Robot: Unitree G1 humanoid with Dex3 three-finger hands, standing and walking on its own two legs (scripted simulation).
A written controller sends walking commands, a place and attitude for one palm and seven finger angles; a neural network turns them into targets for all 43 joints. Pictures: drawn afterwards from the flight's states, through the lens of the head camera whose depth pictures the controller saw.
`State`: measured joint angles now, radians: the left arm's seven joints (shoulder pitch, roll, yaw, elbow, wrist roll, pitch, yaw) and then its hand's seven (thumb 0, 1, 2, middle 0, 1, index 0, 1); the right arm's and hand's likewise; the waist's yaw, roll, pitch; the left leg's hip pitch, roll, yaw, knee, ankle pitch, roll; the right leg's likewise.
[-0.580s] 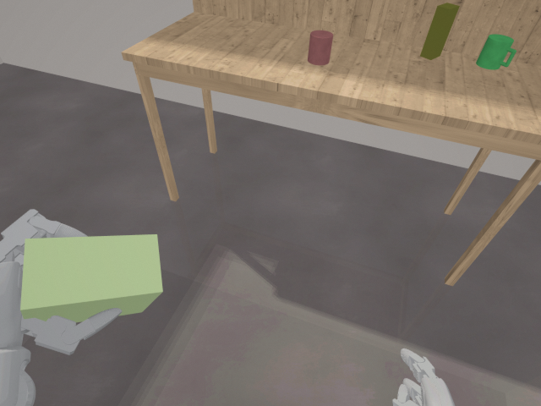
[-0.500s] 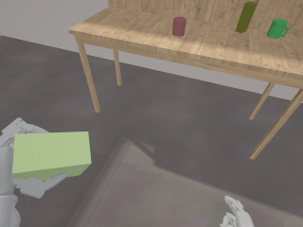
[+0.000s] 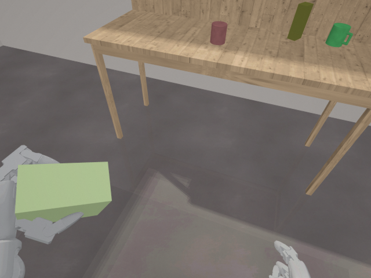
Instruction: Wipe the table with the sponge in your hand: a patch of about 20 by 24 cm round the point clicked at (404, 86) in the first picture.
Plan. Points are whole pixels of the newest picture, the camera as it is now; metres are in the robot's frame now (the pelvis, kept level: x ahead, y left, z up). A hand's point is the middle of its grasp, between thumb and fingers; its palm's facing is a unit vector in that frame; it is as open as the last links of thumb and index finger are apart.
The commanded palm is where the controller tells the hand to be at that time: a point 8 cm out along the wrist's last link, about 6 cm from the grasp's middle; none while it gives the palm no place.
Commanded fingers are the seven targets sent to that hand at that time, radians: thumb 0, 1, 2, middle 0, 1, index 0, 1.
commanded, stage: walk to a spot facing it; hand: left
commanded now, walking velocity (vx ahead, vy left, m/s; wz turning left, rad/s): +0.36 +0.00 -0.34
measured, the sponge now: (77, 192) +0.22 +0.21 +0.14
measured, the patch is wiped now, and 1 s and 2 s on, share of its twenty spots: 0.00 0.00 0.00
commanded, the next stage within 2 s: turn to face it in 0.88 s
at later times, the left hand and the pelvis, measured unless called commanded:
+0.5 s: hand (94, 145) +0.31 +0.20 +0.16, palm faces +0.36 -0.85 -0.38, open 10.5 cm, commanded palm +0.27 +0.24 +0.18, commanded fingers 0.00 0.10 1.30 -1.20 -1.60 -1.20 -1.60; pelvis +0.08 -0.02 -0.01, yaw -5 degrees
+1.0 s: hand (163, 97) +0.47 +0.09 +0.17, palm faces +0.24 -0.82 -0.53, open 10.5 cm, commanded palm +0.41 +0.16 +0.18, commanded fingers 0.00 0.10 1.30 -1.20 -1.60 -1.20 -1.60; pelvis +0.22 -0.11 -0.01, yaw -6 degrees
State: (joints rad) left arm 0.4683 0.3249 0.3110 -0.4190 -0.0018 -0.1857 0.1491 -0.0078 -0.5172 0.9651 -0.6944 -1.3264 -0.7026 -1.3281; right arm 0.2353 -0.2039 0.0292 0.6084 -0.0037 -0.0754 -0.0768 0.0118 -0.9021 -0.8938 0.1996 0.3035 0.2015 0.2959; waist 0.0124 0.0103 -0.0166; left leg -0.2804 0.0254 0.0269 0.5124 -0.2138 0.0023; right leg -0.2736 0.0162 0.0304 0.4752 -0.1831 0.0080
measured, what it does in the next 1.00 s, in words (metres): walks ahead: left foot, then right foot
